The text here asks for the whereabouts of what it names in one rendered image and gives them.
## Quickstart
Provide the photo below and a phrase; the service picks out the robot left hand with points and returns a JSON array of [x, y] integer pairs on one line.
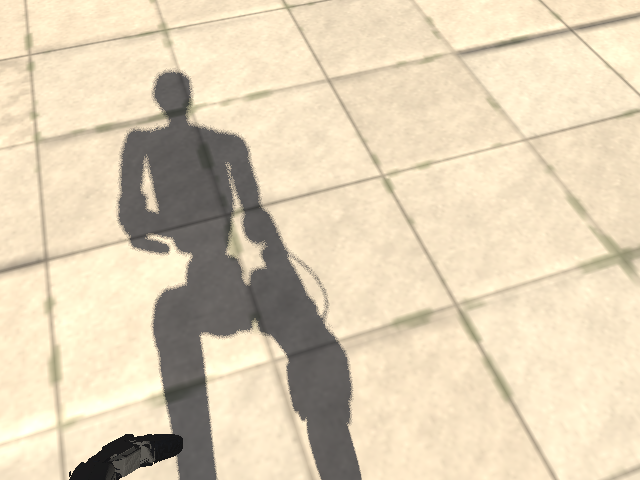
[[124, 455]]

